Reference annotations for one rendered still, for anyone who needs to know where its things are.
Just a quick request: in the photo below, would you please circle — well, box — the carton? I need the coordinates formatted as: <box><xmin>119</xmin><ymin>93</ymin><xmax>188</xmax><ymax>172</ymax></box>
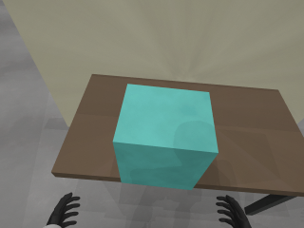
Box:
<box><xmin>113</xmin><ymin>84</ymin><xmax>219</xmax><ymax>190</ymax></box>

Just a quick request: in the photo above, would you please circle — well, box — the robot left hand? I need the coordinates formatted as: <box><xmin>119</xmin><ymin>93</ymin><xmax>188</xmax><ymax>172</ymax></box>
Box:
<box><xmin>47</xmin><ymin>192</ymin><xmax>81</xmax><ymax>228</ymax></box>

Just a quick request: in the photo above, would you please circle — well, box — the robot right hand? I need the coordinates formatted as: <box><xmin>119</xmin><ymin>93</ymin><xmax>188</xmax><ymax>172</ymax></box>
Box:
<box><xmin>216</xmin><ymin>195</ymin><xmax>252</xmax><ymax>228</ymax></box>

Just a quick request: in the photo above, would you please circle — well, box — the table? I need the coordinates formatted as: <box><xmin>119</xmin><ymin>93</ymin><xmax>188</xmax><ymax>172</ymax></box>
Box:
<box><xmin>51</xmin><ymin>74</ymin><xmax>304</xmax><ymax>216</ymax></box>

